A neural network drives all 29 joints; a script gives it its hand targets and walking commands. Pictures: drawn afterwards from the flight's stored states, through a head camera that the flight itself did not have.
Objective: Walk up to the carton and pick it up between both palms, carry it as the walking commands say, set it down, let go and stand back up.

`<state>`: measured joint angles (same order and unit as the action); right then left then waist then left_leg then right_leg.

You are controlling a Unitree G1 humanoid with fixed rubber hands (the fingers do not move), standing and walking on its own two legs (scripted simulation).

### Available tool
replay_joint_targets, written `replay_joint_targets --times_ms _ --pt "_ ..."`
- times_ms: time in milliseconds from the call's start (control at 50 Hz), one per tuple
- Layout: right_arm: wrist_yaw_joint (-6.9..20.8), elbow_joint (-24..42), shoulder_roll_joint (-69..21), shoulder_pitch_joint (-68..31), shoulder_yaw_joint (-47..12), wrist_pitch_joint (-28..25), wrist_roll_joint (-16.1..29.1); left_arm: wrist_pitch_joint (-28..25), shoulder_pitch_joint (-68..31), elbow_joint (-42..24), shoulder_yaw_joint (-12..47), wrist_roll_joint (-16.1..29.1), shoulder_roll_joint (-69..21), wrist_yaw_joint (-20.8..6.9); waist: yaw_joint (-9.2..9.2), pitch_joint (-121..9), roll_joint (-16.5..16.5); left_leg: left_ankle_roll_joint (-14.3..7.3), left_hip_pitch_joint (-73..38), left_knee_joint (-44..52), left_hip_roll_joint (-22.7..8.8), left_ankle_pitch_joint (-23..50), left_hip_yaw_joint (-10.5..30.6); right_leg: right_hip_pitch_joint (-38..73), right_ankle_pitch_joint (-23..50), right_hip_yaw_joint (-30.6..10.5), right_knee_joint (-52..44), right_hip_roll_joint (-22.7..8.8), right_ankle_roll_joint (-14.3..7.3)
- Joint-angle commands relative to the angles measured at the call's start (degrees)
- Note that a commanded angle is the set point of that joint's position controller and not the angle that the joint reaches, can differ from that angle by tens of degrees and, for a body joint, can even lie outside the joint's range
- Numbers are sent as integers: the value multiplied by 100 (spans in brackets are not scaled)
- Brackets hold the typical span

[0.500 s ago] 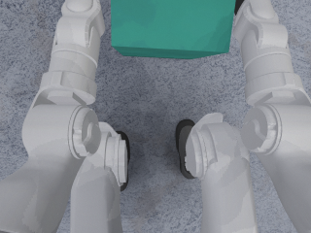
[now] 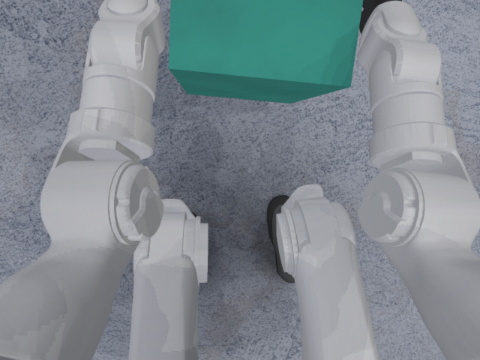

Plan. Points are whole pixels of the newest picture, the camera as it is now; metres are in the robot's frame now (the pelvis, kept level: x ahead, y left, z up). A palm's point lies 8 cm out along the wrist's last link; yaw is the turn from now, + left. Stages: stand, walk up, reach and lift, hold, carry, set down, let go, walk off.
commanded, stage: reach and lift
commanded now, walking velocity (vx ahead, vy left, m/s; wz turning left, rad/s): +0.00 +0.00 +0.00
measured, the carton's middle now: (254, 15) +0.57 -0.04 -0.19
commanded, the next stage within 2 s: none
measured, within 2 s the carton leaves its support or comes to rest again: neither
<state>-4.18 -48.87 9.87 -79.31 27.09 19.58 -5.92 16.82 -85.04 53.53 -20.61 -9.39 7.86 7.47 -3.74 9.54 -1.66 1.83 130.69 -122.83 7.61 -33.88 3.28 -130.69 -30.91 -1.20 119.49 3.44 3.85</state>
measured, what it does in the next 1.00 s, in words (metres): rises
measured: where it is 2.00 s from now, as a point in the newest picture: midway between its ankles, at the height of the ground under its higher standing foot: (236, 261)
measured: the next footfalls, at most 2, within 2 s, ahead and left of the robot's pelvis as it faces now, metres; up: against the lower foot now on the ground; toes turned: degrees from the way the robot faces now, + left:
none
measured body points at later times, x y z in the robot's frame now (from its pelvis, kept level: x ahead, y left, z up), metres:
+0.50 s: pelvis +0.00 +0.00 +0.04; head +0.33 +0.02 +0.35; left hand +0.58 +0.11 -0.05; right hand +0.55 -0.18 -0.06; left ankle +0.10 +0.11 -0.35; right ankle +0.12 -0.13 -0.35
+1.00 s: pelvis +0.00 +0.00 +0.09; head +0.31 +0.02 +0.42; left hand +0.55 +0.11 +0.01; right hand +0.53 -0.18 +0.01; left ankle +0.10 +0.11 -0.35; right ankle +0.12 -0.13 -0.35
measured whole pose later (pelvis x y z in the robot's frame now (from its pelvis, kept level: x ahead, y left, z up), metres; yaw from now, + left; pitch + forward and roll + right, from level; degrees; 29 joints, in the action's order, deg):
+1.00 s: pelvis +0.00 +0.00 +0.09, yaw +1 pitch +46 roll -3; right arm -1.4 -37.7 2.2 -66.5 33.2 24.4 -11.9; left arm 21.5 -72.1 43.0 -25.0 -15.0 0.2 5.6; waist -3.5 -4.3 -1.6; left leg 2.5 119.4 -104.5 9.4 -30.4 5.9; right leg -119.2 -28.2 -3.0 101.4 5.2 4.5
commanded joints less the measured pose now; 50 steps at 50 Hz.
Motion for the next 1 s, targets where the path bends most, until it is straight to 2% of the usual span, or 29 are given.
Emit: replay_joint_targets --times_ms 0,20,40,60,100,180,240,260,280,360,420,480,500,520,560,580,600,660,680,700,720,760,800,820,900,920,940,960,980 --pt "1634 727 -5498 -3957 -2263 -194 524 50 -2630 0 1819 572 -5853 -1587 -264 -6917 -247 -148 -3421 1284 282 1391 -729 3625 1635 676 -913 391 -186" --pt "1642 708 -5624 -3799 -2310 -174 474 27 -2634 -108 1766 518 -5830 -1586 -248 -6962 -55 -135 -3497 1296 298 1458 -746 3682 1736 704 -947 415 -179" --pt "1641 832 -5594 -3844 -2364 -180 547 49 -2553 -173 1875 552 -5983 -1592 -254 -7202 -232 -146 -3611 1334 280 1588 -717 3782 1821 701 -957 418 -182" --pt "1654 768 -5684 -3727 -2431 -167 528 24 -2601 -348 1935 568 -5931 -1581 -227 -7302 -135 -105 -3599 1327 292 1772 -725 3885 1973 709 -965 410 -172" --pt "1668 774 -5693 -3626 -2473 -141 563 9 -2702 -557 2165 731 -5920 -1564 -364 -7524 -128 -74 -3667 1283 277 2036 -708 3958 2261 660 -956 394 -162" --pt "1614 1412 -5767 -3954 -2971 -212 933 28 -2699 -990 2737 998 -6183 -1444 -319 -8492 -454 -29 -4589 1330 285 2606 -725 4166 2654 693 -959 399 -117" --pt "1557 1563 -5766 -3697 -3043 -193 905 62 -2539 -1159 2980 1100 -6394 -1386 -571 -8794 -425 21 -5015 1472 294 2849 -679 4249 2792 808 -1068 444 -74" --pt "1567 1249 -5681 -3479 -2936 -135 831 95 -2617 -1030 2836 1003 -6193 -1361 -503 -8525 -407 33 -4865 1436 295 2690 -714 4132 2634 788 -1114 413 -106" --pt "1558 1272 -5648 -3492 -2925 -130 798 97 -2666 -1047 2932 1056 -6283 -1362 -574 -8326 -455 78 -4645 1507 297 2566 -680 4091 2604 779 -1158 415 -115" --pt "1605 1443 -5751 -3496 -2878 -73 747 209 -2309 -911 2831 888 -6408 -1335 -517 -8577 -522 84 -4939 1736 324 2498 -717 4261 2474 793 -1365 463 -58" --pt "1619 1474 -5726 -3599 -2834 -36 627 311 -2098 -477 2475 698 -6548 -1355 -392 -7979 -434 42 -4690 1946 364 2118 -659 4039 2065 854 -1516 484 -67" --pt "1682 962 -5761 -3206 -2352 78 235 347 -1743 -25 1889 250 -6375 -1414 -414 -7409 -302 37 -4374 2178 415 1574 -677 3846 1576 890 -1788 504 -75" --pt "1715 910 -5869 -3234 -2290 88 224 327 -1788 28 1729 143 -6282 -1443 -230 -6939 -388 7 -4105 2259 400 1469 -691 3699 1505 791 -1855 519 -90" --pt "1730 984 -5807 -3264 -2274 72 167 311 -1639 36 1793 155 -6353 -1461 -361 -7218 -326 -15 -4210 2271 405 1526 -647 3812 1516 855 -1843 516 -55" --pt "1751 802 -5951 -3112 -2189 76 177 262 -2063 -137 1792 186 -6305 -1457 -354 -7246 -425 -6 -4153 2325 377 1522 -699 3826 1620 770 -1888 523 -98" --pt "1747 716 -6063 -3001 -2215 83 139 220 -2041 -312 1776 172 -6284 -1455 -312 -7252 -227 -3 -4237 2372 416 1517 -654 4005 1589 806 -1958 539 -77" --pt "1740 751 -6077 -3001 -2207 76 169 206 -2209 -388 1825 208 -6272 -1460 -408 -7347 -254 -11 -4198 2369 398 1498 -681 4054 1624 825 -1982 544 -90" --pt "1759 896 -6066 -3247 -2195 79 127 256 -2020 -124 1605 74 -6278 -1464 -182 -7213 -235 -76 -4267 2551 409 1258 -679 3988 1346 787 -2120 544 -79" --pt "1739 1145 -6037 -3460 -2311 73 190 267 -2079 -247 1744 190 -6396 -1477 -303 -7561 -253 -53 -4407 2505 403 1353 -692 4189 1397 798 -2172 553 -94" --pt "1717 1034 -5957 -3488 -2229 82 151 301 -2021 -81 1619 93 -6290 -1485 -209 -7480 -335 -47 -4326 2536 381 1322 -732 4116 1360 775 -2206 532 -72" --pt "1694 1245 -6050 -3523 -2378 96 223 290 -2170 -358 1778 213 -6422 -1493 -332 -7792 -196 -46 -4474 2565 416 1348 -713 4454 1435 850 -2259 547 -77" --pt "1685 1139 -6159 -3387 -2425 160 244 327 -2114 -393 1840 243 -6445 -1509 -360 -7952 -131 -42 -4662 2609 390 1529 -720 4528 1659 849 -2252 540 -45" --pt "1693 1228 -6247 -3344 -2455 176 284 376 -2079 -465 1928 307 -6606 -1529 -342 -8274 -346 -8 -4809 2650 395 1572 -753 4689 1711 747 -2287 532 -82" --pt "1698 1186 -6267 -3199 -2469 221 280 410 -1987 -495 1961 307 -6608 -1525 -400 -8298 -178 -8 -4868 2730 381 1554 -714 4717 1667 852 -2365 541 -50" --pt "1712 1185 -6382 -2993 -2600 268 329 499 -1925 -525 2098 313 -6779 -1565 -343 -8225 -369 14 -5059 2920 386 1677 -690 4820 1796 794 -2498 536 -61" --pt "1722 1214 -6382 -2971 -2620 267 331 497 -1707 -440 2113 293 -6844 -1560 -452 -8197 -340 29 -5130 2915 381 1794 -674 4792 1881 847 -2527 563 -62" --pt "1729 1216 -6496 -2897 -2642 256 402 478 -1783 -552 2124 301 -6808 -1560 -330 -8175 -406 39 -5093 2929 372 1778 -707 4841 1907 780 -2571 568 -80" --pt "1731 1338 -6518 -2960 -2776 256 426 470 -1675 -574 2248 415 -6970 -1553 -442 -8355 -265 35 -5281 2938 383 2011 -653 4971 2070 832 -2565 582 -61" --pt "1745 1300 -6616 -2821 -2751 220 446 474 -1650 -512 2233 377 -6958 -1536 -348 -8224 -392 45 -5251 2983 376 2087 -674 4935 2184 720 -2612 571 -66"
